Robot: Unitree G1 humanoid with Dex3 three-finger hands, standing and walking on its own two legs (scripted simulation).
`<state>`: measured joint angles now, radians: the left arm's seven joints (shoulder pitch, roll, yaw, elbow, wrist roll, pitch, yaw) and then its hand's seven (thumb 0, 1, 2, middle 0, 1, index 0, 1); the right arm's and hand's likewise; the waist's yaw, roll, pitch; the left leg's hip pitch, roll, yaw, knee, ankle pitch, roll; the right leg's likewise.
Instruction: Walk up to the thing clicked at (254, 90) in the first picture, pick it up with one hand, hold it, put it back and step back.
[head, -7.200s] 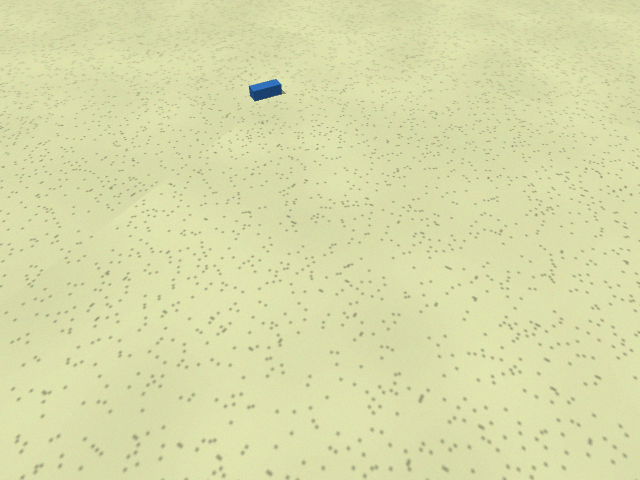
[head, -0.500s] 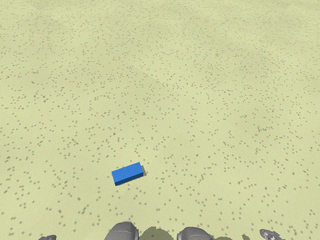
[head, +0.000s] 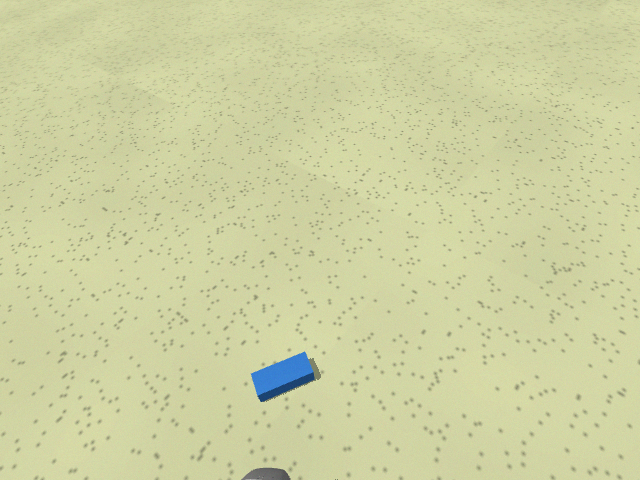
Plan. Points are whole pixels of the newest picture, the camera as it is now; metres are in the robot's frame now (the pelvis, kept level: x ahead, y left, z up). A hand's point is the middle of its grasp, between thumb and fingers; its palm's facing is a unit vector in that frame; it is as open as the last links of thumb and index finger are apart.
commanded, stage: walk up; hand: left
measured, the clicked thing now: (283, 376) +0.50 +0.19 -0.74
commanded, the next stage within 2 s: stand in 1.90 s
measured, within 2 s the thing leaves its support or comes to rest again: neither
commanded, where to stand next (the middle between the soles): +0.05 -0.01 m, yaw -1 degrees
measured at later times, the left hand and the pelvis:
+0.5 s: hand out of the picture +0.12 +0.25 -0.15, palm faces -0.03 -0.93 -0.37, open 7.4 cm; pelvis +0.03 -0.01 -0.01, yaw +1 degrees
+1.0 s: hand (162, 477) +0.14 +0.25 -0.15, palm faces +0.00 -0.95 -0.32, open 7.4 cm; pelvis +0.04 +0.00 +0.01, yaw +1 degrees
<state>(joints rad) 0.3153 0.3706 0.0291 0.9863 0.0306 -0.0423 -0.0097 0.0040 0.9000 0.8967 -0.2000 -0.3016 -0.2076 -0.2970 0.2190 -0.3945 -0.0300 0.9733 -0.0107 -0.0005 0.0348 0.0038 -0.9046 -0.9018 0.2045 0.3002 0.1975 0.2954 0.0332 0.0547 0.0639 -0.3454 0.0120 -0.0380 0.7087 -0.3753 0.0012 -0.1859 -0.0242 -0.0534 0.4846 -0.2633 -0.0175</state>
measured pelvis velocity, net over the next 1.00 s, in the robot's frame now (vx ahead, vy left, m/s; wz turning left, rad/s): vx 0.04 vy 0.00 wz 0.01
